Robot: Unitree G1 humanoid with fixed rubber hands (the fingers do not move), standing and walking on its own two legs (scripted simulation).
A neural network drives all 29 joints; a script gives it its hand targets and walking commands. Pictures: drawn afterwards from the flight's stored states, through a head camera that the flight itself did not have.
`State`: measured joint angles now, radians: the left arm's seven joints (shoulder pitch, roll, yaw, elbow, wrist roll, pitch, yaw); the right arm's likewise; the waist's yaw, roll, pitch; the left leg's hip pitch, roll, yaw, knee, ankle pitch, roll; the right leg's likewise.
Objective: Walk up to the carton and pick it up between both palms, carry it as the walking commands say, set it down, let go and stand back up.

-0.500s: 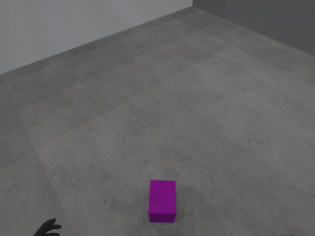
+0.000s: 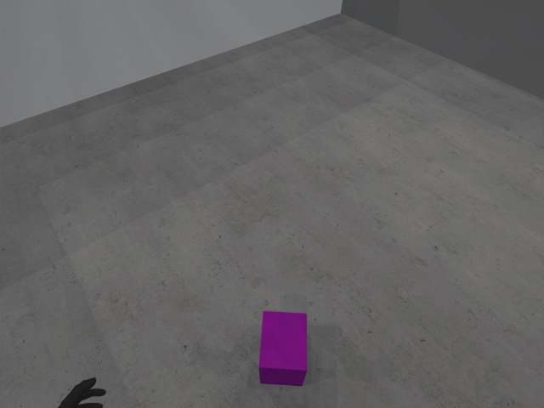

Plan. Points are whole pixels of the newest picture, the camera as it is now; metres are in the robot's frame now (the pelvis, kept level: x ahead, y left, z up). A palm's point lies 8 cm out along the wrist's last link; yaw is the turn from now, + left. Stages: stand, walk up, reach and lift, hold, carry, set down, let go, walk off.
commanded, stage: walk up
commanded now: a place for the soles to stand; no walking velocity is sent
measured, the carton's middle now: (282, 349) +0.41 -0.02 -0.66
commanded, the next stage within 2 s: none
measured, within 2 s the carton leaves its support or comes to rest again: neither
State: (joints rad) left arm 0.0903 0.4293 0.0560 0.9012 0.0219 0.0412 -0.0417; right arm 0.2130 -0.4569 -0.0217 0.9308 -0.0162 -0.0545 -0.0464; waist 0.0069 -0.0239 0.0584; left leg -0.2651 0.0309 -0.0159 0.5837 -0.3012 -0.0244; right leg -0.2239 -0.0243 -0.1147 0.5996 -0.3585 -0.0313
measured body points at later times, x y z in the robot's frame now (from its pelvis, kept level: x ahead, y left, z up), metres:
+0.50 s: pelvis +0.00 +0.00 +0.00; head +0.02 +0.00 +0.45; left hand +0.12 +0.32 -0.10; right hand +0.10 -0.34 -0.10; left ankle +0.01 +0.14 -0.73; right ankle -0.02 -0.09 -0.73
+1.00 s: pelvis +0.00 -0.01 +0.00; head +0.01 +0.00 +0.45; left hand +0.11 +0.32 -0.10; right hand +0.10 -0.35 -0.09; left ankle +0.01 +0.14 -0.73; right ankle -0.02 -0.09 -0.73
